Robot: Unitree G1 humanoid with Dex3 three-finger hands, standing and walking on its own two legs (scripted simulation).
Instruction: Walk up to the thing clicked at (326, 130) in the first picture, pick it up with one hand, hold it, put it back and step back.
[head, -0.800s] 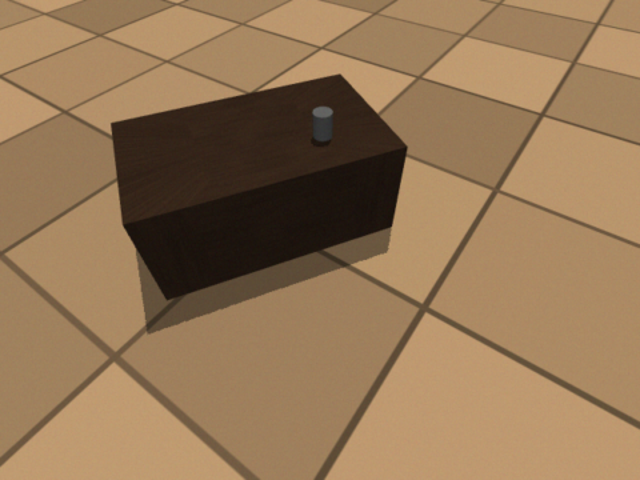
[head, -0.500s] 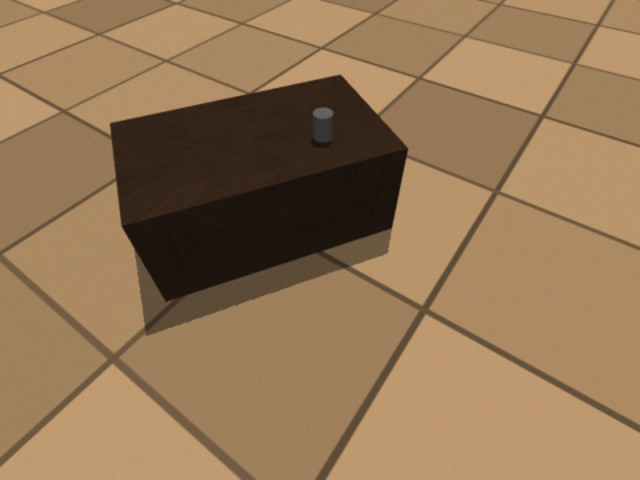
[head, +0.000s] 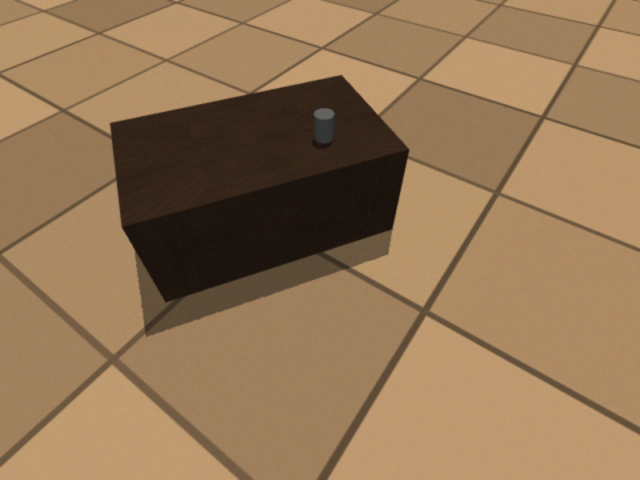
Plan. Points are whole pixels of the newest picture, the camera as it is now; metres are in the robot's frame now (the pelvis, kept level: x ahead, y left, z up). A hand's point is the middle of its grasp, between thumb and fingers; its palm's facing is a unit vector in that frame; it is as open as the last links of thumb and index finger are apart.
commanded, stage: stand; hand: right
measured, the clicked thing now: (324, 126) +1.26 -0.01 -0.32
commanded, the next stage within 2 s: walk up in 0.32 s
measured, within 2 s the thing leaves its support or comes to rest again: neither
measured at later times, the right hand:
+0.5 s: hand out of the picture +0.09 -0.26 -0.16, palm faces -0.13 +0.92 -0.36, open 7.4 cm
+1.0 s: hand (466, 380) +0.29 -0.22 -0.14, palm faces -0.23 +0.90 -0.38, open 7.4 cm
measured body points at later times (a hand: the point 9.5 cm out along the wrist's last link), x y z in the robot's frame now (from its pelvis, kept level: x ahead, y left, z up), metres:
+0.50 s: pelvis +0.02 +0.00 -0.01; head +0.03 +0.01 +0.44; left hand +0.07 +0.33 -0.13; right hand +0.10 -0.31 -0.13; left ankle +0.00 +0.11 -0.73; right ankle -0.01 -0.12 -0.75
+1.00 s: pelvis +0.19 +0.04 -0.01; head +0.20 +0.05 +0.43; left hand +0.20 +0.38 -0.13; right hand +0.30 -0.27 -0.12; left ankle +0.13 +0.17 -0.75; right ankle +0.36 -0.09 -0.72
